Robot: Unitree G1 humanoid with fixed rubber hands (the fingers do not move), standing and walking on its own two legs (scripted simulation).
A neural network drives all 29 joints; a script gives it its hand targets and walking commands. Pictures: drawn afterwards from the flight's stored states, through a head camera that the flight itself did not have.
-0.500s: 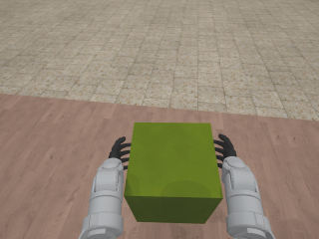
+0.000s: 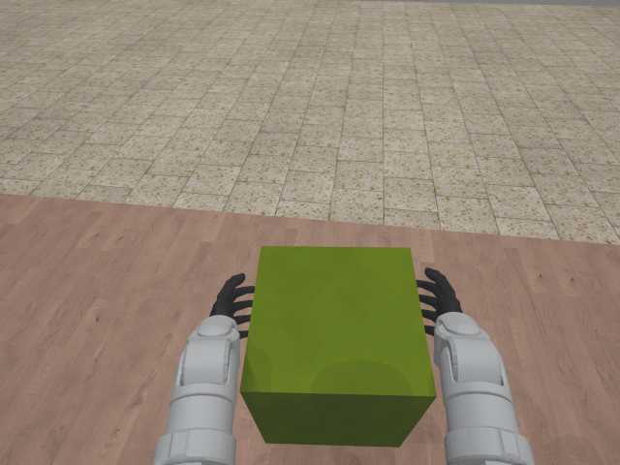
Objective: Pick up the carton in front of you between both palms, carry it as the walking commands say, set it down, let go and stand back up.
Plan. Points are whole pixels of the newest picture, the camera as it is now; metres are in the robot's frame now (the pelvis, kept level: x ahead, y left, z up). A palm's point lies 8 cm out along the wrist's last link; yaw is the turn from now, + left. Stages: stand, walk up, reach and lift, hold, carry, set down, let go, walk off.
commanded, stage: reach and lift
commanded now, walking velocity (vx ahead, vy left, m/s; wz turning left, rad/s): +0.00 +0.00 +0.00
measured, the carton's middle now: (333, 351) +0.30 +0.00 -0.05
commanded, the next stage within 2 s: hold in 0.22 s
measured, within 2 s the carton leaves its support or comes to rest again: neither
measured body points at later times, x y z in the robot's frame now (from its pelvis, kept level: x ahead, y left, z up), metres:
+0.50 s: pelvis -0.01 +0.00 +0.00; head -0.06 +0.00 +0.45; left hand +0.29 +0.15 +0.04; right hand +0.29 -0.16 +0.05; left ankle +0.02 +0.13 -0.74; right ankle +0.01 -0.13 -0.74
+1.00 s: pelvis +0.00 -0.01 -0.01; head -0.04 -0.02 +0.44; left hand +0.31 +0.14 +0.06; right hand +0.31 -0.17 +0.06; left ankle +0.02 +0.13 -0.75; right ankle +0.00 -0.12 -0.74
